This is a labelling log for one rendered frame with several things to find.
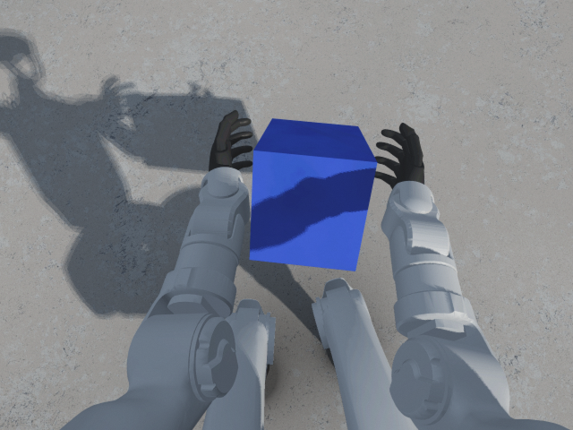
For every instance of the robot right hand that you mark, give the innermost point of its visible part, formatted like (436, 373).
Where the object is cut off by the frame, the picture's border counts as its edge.
(411, 167)

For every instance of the robot thigh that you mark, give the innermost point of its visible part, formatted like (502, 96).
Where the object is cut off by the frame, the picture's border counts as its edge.
(363, 371)
(242, 408)

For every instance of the carton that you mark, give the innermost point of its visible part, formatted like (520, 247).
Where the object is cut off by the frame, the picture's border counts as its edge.
(311, 188)

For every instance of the right robot upper arm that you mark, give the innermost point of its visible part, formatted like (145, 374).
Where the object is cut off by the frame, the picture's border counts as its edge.
(447, 385)

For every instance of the robot left hand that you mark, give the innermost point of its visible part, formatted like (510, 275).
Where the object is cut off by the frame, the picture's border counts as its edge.
(221, 154)

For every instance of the right robot forearm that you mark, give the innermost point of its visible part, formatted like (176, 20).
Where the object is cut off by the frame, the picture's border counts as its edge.
(430, 300)

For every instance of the left robot upper arm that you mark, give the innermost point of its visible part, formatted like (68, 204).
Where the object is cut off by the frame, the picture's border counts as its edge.
(178, 364)

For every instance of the robot right thigh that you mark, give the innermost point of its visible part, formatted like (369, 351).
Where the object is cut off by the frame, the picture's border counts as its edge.
(363, 371)

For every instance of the robot left thigh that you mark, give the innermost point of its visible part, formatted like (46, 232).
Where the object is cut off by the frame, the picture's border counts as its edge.
(242, 408)

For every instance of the left robot forearm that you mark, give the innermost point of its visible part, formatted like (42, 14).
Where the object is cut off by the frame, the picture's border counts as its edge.
(204, 274)

